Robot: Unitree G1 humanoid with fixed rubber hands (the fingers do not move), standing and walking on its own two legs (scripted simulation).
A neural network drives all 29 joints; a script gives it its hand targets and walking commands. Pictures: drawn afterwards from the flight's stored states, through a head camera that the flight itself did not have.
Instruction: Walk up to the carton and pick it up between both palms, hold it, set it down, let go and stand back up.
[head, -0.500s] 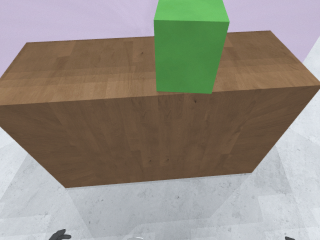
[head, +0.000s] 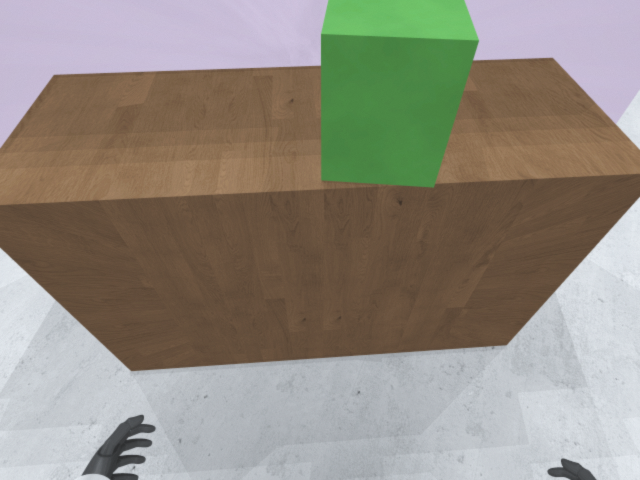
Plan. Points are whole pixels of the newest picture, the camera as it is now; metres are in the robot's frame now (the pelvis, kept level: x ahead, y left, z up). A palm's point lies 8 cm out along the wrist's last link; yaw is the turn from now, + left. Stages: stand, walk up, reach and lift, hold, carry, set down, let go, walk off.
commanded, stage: walk up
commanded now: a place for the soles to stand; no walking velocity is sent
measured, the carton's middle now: (385, 77) +0.73 -0.07 +0.13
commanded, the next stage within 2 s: none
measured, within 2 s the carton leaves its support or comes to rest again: neither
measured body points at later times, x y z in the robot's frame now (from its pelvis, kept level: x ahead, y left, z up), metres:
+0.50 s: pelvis +0.06 +0.03 +0.01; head +0.07 +0.06 +0.46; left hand +0.13 +0.36 -0.11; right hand +0.15 -0.30 -0.05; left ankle +0.05 +0.12 -0.72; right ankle +0.05 -0.12 -0.66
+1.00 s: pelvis +0.17 -0.07 +0.01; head +0.18 -0.08 +0.46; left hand +0.22 +0.25 -0.09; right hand +0.27 -0.39 -0.08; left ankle +0.12 +0.11 -0.65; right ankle +0.24 -0.13 -0.72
